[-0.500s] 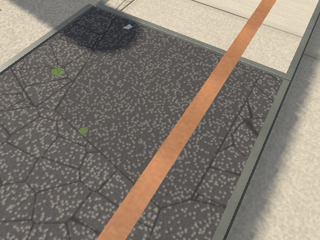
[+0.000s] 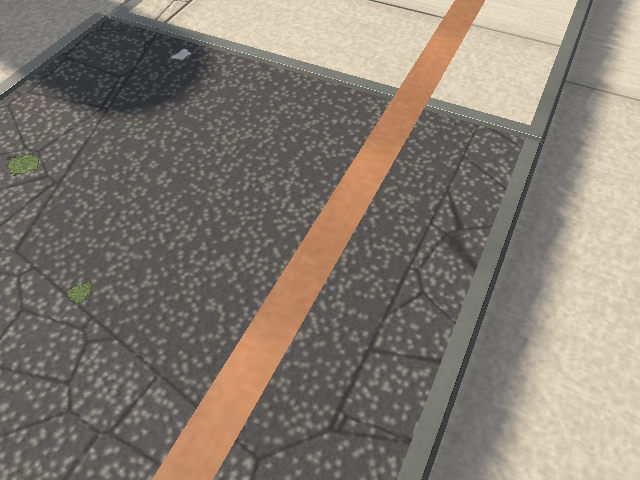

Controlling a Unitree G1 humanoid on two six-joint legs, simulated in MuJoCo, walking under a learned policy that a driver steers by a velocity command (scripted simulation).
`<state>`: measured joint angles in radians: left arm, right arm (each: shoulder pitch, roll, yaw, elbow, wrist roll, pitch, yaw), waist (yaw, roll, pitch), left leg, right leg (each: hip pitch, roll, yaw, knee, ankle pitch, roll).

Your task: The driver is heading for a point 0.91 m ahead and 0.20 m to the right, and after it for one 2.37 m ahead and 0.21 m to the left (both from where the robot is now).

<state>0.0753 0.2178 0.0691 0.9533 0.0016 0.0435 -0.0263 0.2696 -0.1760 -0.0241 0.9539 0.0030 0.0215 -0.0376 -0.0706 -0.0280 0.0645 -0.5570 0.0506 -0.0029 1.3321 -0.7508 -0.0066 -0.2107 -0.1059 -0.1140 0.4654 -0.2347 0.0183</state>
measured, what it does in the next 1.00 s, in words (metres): climbs: right foot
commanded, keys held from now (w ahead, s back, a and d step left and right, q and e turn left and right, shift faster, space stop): no key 0.18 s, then w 0.62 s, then no key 0.20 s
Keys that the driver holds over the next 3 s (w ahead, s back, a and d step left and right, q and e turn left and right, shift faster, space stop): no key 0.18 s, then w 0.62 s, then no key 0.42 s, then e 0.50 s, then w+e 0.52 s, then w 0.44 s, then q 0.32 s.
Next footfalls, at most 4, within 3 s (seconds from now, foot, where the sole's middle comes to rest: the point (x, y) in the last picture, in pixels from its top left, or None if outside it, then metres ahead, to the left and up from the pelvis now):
0.92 right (340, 466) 0.46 -0.05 -0.65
1.34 left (219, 479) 0.45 0.18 -0.65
1.68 right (367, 472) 0.45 -0.09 -0.65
2.18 left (275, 390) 0.62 0.07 -0.65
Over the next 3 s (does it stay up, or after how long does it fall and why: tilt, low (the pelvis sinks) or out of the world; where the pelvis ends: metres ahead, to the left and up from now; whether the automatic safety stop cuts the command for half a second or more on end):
stays up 0.77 -0.22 0.13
